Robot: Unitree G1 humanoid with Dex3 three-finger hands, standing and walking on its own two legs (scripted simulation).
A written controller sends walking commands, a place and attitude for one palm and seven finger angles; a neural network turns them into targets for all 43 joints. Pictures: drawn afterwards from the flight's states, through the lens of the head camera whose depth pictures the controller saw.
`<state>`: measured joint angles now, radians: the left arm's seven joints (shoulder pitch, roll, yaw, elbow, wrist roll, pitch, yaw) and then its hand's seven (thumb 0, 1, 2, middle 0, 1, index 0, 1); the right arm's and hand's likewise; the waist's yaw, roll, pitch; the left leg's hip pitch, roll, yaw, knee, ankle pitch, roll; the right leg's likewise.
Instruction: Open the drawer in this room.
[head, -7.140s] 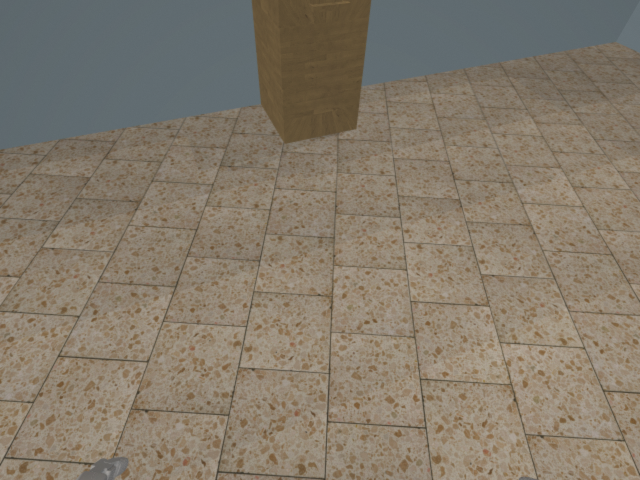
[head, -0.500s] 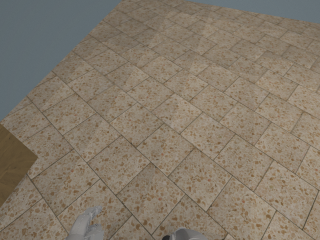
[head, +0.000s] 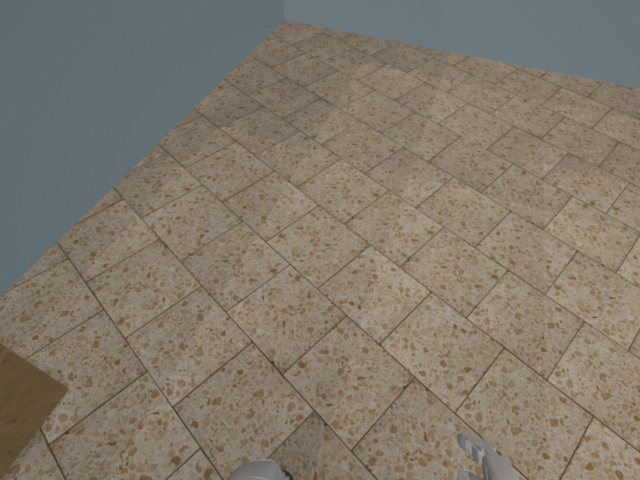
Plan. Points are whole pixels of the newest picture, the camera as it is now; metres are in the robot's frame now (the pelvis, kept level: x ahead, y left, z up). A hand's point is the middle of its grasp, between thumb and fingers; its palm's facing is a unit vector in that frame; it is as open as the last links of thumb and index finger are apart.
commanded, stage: walk to a spot facing it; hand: left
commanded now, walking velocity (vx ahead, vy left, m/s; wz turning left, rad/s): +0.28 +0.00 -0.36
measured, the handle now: out of the picture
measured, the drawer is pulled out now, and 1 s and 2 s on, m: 0.00 0.00 0.00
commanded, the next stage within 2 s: turn to face it in 0.16 s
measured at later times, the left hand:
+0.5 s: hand (264, 357) +0.31 +0.13 -0.15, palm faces -0.13 -0.96 -0.24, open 7.4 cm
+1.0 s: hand (193, 423) +0.20 +0.22 -0.17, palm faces +0.25 -0.95 -0.21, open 7.4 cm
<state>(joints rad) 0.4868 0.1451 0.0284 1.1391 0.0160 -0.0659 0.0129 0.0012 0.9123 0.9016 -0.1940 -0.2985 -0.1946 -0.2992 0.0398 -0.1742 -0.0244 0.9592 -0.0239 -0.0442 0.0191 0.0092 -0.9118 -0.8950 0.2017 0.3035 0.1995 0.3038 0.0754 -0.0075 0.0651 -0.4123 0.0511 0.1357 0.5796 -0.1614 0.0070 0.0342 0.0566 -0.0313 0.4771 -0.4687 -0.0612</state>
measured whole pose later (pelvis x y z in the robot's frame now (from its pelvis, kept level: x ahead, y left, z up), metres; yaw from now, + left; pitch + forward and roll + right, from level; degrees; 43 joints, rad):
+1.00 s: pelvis +0.17 +0.00 +0.01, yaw +12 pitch +1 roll -2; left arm 0.17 0.26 0.10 0.95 0.03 0.07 0.00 0.00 0.91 0.90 -0.19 -0.30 -0.19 -0.30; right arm 0.22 -0.21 -0.06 0.92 -0.02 0.02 0.00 0.01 -0.91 -0.89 0.20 0.30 0.20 0.30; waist -0.01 -0.05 0.06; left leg -0.35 0.02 0.09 0.59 -0.26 0.06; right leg -0.54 -0.10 -0.07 1.15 -0.35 0.08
